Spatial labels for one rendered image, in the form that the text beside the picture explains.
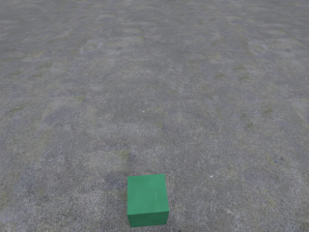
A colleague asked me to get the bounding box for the carton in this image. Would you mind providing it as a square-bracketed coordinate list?
[126, 174, 169, 228]

